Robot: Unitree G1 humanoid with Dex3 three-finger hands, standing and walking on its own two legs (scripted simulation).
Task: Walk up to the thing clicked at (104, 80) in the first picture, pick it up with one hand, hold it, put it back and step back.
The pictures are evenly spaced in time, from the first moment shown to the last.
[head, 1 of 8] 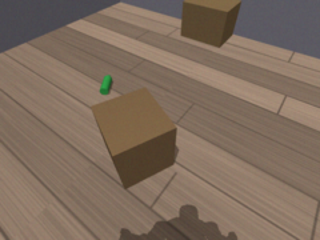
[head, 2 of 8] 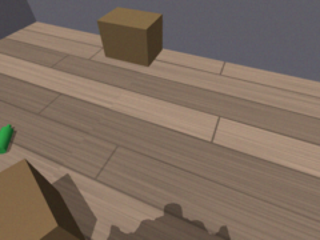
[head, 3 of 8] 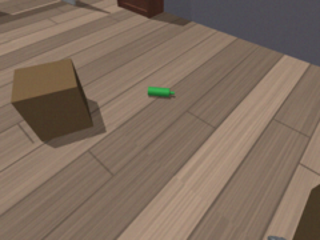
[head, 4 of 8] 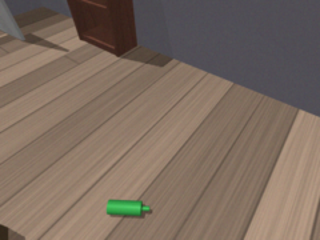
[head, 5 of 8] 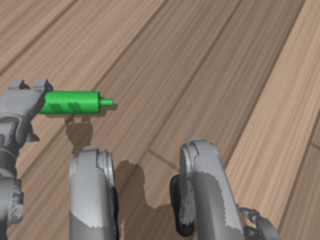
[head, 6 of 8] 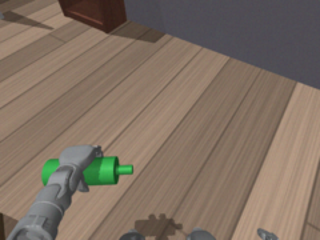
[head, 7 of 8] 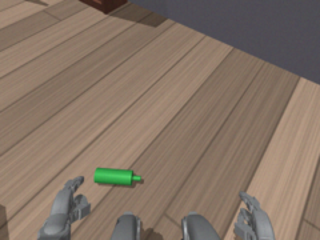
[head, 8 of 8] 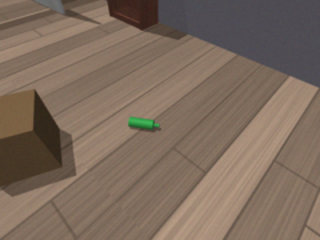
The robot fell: no
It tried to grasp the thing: yes
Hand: left
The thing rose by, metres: 0.68
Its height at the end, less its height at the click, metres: +0.00
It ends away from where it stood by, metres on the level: 0.01
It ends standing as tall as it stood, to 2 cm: yes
